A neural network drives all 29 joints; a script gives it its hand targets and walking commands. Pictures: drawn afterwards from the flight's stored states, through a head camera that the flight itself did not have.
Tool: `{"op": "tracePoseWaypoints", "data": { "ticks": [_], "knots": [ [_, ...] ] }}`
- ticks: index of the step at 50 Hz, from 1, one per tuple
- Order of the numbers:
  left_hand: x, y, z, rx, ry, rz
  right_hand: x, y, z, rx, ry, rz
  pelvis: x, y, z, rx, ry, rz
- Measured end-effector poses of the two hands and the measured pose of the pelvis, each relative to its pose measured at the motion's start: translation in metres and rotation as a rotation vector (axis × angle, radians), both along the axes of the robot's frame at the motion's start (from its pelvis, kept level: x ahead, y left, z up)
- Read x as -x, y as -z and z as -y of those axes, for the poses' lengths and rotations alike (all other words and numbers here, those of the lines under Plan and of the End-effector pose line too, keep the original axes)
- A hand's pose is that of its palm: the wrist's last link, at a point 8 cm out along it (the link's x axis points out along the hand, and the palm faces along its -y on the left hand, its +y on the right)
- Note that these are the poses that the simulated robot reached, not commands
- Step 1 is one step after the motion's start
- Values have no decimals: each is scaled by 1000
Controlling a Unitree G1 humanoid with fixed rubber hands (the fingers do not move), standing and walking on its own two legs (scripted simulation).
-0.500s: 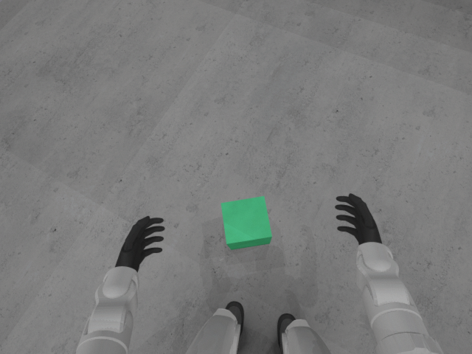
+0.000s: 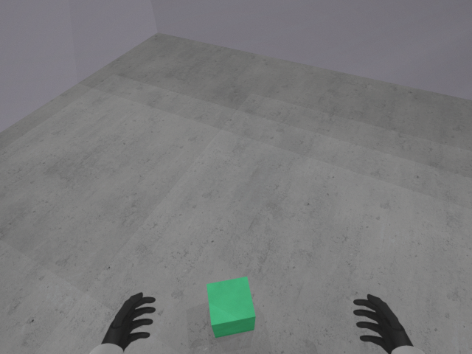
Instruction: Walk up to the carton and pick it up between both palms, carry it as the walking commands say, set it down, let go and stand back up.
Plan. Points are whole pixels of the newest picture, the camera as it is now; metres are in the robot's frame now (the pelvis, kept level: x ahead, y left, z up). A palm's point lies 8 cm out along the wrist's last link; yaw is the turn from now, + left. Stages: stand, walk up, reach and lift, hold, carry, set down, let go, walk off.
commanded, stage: let go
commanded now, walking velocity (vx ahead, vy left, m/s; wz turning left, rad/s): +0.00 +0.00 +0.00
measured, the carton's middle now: (231, 307) +0.40 +0.06 -0.68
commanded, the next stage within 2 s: stand in 0.30 s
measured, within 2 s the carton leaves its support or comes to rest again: neither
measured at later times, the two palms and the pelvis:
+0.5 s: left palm out of the picture +0.10 +0.30 -0.10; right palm out of the picture +0.12 -0.24 -0.09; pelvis +0.01 +0.02 -0.01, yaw +4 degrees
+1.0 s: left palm out of the picture +0.07 +0.31 -0.14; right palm (365, 345) +0.18 -0.20 -0.13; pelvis +0.05 +0.03 -0.03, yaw +9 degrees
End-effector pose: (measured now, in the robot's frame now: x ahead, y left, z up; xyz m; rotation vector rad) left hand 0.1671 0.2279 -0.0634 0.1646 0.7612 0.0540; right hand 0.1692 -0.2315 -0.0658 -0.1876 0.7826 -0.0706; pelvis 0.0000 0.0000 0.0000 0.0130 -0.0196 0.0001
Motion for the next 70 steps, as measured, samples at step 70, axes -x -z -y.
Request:
{"op": "tracePoseWaypoints", "data": {
  "ticks": [70],
  "knots": [
    [130, 77, -79, -120, -332, -413, 14, 60, -20, 155, -93, -282, -43, 22, -27, 34, -190, -75]
  ]
}}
